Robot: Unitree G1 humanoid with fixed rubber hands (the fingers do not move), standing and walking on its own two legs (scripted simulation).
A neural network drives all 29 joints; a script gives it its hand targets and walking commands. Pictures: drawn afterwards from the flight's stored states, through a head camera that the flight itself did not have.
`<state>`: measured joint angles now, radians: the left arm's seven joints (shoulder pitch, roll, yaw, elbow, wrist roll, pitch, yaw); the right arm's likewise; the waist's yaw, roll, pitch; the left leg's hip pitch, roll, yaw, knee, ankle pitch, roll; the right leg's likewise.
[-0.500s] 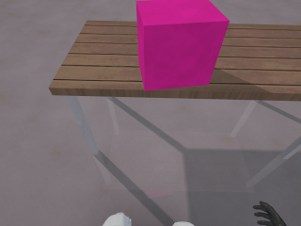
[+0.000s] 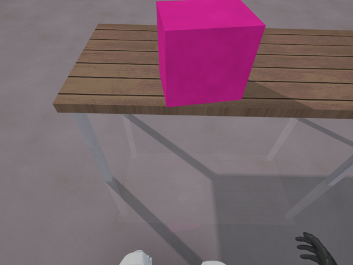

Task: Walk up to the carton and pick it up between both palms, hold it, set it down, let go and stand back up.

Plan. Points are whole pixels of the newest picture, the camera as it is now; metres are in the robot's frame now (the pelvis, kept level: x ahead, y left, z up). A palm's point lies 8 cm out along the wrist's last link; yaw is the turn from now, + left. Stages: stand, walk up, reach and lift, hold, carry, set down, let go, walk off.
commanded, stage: walk up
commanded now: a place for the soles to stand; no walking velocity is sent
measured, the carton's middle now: (201, 54) +0.78 -0.07 +0.07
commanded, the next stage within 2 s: none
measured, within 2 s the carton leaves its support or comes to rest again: neither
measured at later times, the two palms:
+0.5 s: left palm out of the picture +0.09 +0.31 -0.10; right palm out of the picture +0.10 -0.33 -0.06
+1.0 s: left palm (39, 256) +0.16 +0.34 -0.11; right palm (313, 234) +0.20 -0.30 -0.04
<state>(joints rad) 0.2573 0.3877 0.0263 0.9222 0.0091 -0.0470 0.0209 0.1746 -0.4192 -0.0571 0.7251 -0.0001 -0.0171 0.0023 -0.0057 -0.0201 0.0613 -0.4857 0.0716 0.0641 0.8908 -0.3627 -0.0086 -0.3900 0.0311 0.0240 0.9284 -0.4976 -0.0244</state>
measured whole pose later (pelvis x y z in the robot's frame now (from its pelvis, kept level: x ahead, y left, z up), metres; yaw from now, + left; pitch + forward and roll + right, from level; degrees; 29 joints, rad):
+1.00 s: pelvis +0.14 +0.03 +0.01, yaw -2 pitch -3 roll -2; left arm 0.37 0.42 0.03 0.89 0.01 -0.03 -0.05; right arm 0.34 -0.42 -0.06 0.73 0.00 -0.08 0.03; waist 0.02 -0.04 0.04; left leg -0.41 0.01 0.10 0.81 -0.35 0.08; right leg -0.40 0.03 0.06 1.15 -0.51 -0.02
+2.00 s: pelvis +0.32 -0.06 +0.01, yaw -5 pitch -3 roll +1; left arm 0.17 0.36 0.03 0.83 0.01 0.01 -0.02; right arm 0.29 -0.40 -0.06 0.73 0.00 -0.02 -0.01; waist 0.00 -0.03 0.17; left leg -0.38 0.01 0.09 0.81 -0.37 0.04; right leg -0.49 0.01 0.02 0.95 -0.45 -0.01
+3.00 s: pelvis +0.32 -0.07 +0.02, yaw -5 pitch -3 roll +0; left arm 0.17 0.35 0.03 0.96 0.01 -0.02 -0.02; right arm 0.15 -0.40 -0.05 0.76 0.00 -0.02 0.00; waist 0.00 -0.03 0.08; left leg -0.34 0.02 0.08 0.73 -0.34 0.02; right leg -0.28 0.01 0.00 0.75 -0.42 -0.01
